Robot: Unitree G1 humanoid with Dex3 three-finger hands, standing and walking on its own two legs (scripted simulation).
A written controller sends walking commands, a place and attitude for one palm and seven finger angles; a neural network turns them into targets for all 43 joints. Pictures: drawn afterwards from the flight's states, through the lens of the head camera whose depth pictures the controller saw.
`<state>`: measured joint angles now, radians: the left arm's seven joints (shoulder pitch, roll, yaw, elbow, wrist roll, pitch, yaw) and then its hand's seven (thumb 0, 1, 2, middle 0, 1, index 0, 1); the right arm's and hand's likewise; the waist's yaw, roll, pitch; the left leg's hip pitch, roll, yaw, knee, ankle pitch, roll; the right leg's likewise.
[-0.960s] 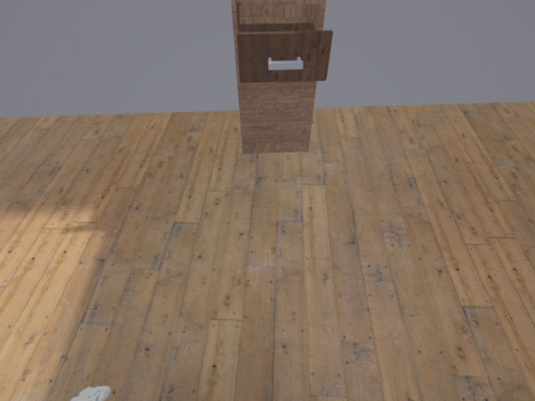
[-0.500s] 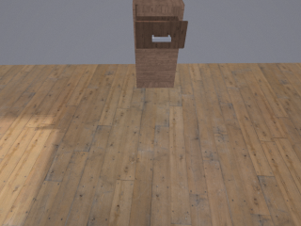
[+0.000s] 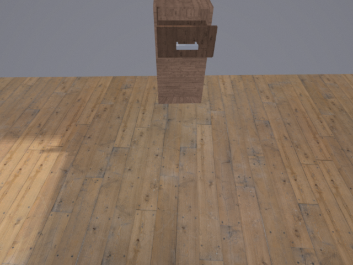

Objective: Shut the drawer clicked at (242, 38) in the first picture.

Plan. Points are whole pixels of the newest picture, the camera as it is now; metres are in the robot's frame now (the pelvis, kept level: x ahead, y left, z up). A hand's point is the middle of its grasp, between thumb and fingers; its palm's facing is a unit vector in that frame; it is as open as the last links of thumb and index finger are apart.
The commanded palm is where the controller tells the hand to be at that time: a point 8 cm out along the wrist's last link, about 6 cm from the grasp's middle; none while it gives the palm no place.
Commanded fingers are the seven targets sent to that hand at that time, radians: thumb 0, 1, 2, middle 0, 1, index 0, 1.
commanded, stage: look at it before walking up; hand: left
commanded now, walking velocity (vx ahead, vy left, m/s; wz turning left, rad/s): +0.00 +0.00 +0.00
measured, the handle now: (186, 45) +1.26 +0.01 -0.08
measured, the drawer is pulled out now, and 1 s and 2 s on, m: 0.29 0.29 0.29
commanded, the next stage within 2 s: walk to a spot facing it in 0.48 s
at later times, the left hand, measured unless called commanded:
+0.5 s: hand out of the picture +0.07 +0.25 -0.16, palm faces -0.03 -0.94 -0.34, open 7.3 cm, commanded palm none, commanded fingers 0.00 0.90 0.90 -0.20 -0.30 -0.20 -0.30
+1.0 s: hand out of the picture +0.07 +0.17 -0.19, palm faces -0.08 -0.98 -0.20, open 7.3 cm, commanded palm none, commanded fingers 0.00 0.90 0.90 -0.20 -0.30 -0.20 -0.30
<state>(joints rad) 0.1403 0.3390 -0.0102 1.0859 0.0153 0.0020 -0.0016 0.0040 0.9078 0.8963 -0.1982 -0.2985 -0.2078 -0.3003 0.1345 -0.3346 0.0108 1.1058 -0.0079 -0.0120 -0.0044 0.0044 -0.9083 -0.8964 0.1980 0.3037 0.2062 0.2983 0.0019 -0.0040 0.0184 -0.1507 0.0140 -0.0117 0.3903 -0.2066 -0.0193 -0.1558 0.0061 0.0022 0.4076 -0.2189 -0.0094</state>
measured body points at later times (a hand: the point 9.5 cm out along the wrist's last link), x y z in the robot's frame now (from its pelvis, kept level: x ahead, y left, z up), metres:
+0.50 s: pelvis +0.00 +0.01 +0.00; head +0.00 +0.01 +0.45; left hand +0.07 +0.30 -0.13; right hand +0.08 -0.29 -0.13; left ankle +0.00 +0.13 -0.74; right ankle +0.00 -0.11 -0.74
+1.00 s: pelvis +0.07 -0.02 -0.03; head +0.08 -0.02 +0.42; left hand +0.08 +0.22 -0.18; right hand +0.03 -0.26 -0.18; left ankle +0.01 +0.12 -0.71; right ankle +0.01 -0.11 -0.74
